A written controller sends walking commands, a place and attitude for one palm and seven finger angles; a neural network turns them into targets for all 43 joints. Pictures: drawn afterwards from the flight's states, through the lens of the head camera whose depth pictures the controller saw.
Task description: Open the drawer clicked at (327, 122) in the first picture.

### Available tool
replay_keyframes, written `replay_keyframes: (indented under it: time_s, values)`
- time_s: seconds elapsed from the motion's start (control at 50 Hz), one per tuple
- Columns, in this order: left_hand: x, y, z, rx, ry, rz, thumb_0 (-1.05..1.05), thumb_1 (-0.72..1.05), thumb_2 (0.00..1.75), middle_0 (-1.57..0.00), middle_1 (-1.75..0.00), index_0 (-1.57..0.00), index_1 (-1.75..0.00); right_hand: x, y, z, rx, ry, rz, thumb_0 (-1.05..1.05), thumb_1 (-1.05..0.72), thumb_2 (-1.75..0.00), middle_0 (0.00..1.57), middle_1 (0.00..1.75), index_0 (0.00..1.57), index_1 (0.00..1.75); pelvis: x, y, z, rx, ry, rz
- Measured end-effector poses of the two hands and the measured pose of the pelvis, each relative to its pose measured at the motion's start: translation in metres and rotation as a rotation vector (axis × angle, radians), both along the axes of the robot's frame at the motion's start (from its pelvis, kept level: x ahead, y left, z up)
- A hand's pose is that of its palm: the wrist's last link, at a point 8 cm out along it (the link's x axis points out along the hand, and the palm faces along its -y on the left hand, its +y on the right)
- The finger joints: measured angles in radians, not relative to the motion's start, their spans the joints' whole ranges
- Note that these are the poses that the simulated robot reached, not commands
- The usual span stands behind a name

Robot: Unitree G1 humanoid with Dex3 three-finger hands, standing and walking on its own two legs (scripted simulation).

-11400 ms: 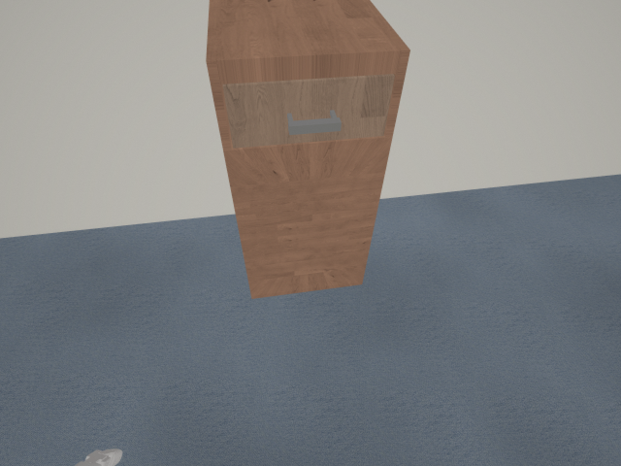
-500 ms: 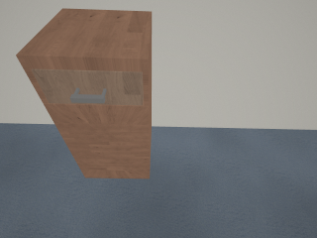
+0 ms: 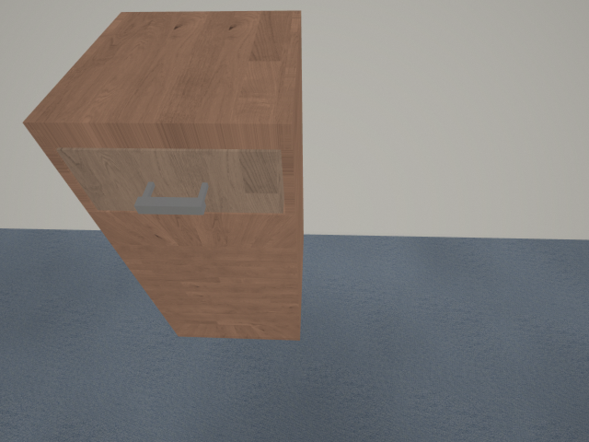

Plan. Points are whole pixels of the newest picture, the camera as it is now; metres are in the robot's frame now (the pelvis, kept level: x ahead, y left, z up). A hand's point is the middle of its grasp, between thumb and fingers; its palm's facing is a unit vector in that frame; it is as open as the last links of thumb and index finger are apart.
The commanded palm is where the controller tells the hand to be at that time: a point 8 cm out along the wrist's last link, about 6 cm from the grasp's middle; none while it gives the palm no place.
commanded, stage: come to a stop and stand still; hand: left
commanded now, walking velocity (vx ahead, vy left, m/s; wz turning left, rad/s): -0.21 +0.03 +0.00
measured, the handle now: (173, 196) +0.51 +0.26 +0.00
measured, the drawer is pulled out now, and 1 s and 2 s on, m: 0.00 0.00 0.00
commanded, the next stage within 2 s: look again from close up in 1.08 s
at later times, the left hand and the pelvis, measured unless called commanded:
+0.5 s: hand out of the picture +0.00 +0.17 -0.17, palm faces +0.01 -0.98 -0.21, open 7.3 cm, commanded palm none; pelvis -0.01 +0.00 +0.00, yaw -2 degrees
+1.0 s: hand out of the picture -0.03 +0.13 -0.17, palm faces +0.05 -0.99 -0.14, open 7.4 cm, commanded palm none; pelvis +0.01 -0.01 +0.01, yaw -1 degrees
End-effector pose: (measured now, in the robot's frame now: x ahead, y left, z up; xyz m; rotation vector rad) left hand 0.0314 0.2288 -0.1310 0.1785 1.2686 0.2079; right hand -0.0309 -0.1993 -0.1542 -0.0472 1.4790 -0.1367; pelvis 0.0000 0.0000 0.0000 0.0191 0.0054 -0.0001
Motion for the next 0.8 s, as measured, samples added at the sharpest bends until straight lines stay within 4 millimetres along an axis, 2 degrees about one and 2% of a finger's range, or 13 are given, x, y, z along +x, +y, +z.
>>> replay_keyframes:
  time_s: [0.08,0.18,0.28,0.36,0.44,0.54,0.66,0.8]
  values:
    - [-0.001,0.007,-0.004,-0.013,0.027,0.018,0.01,0.94,0.90,-0.20,-0.30,-0.20,-0.30,0.034,-0.008,0.006,-0.053,-0.038,0.032,0.03,-0.94,-0.90,0.20,0.30,0.20,0.30,0.004,0.007,0.001,-0.001,-0.011,0.005]
    - [-0.008,0.018,-0.021,-0.049,0.084,0.017,0.01,0.93,0.90,-0.20,-0.30,-0.20,-0.30,0.065,-0.014,0.013,-0.123,-0.136,0.038,0.02,-0.94,-0.90,0.20,0.30,0.20,0.30,0.006,0.020,-0.005,-0.005,-0.023,-0.025]
    - [-0.012,0.020,-0.018,-0.056,0.103,0.006,0.01,0.92,0.90,-0.20,-0.30,-0.20,-0.30,0.082,-0.011,0.021,-0.131,-0.206,0.060,0.01,-0.92,-0.90,0.20,0.30,0.20,0.30,-0.001,0.021,0.000,-0.008,-0.006,-0.031]
    - [-0.017,0.014,-0.011,-0.049,0.094,-0.004,0.01,0.92,0.90,-0.20,-0.30,-0.20,-0.30,0.087,-0.008,0.019,-0.096,-0.238,0.065,0.00,-0.92,-0.90,0.20,0.30,0.20,0.30,-0.008,0.016,0.002,-0.006,0.009,-0.033]
    - [-0.029,0.002,-0.009,-0.032,0.088,-0.019,0.01,0.92,0.90,-0.19,-0.30,-0.20,-0.30,0.082,-0.012,0.010,-0.051,-0.252,0.038,0.00,-0.91,-0.90,0.20,0.30,0.20,0.30,-0.014,0.005,-0.001,0.005,0.007,-0.038]
    - [-0.046,-0.016,-0.005,-0.056,0.101,-0.018,0.01,0.92,0.90,-0.19,-0.30,-0.20,-0.30,0.069,-0.028,0.013,-0.062,-0.239,0.030,-0.02,-0.94,-0.90,0.20,0.30,0.20,0.30,-0.011,-0.003,0.004,-0.007,-0.013,-0.026]
    - [-0.060,-0.033,-0.011,-0.105,0.130,0.015,0.01,0.91,0.90,-0.20,-0.30,-0.20,-0.30,0.035,-0.037,0.014,-0.078,-0.126,0.046,-0.01,-0.93,-0.90,0.20,0.30,0.20,0.30,-0.006,-0.008,0.005,-0.011,-0.027,-0.017]
    - [-0.069,-0.044,-0.013,-0.133,0.190,0.028,0.01,0.91,0.90,-0.20,-0.30,-0.20,-0.30,-0.001,-0.026,0.015,-0.064,-0.002,0.026,0.00,-0.92,-0.90,0.20,0.29,0.19,0.30,0.001,-0.010,0.006,-0.010,-0.022,-0.018]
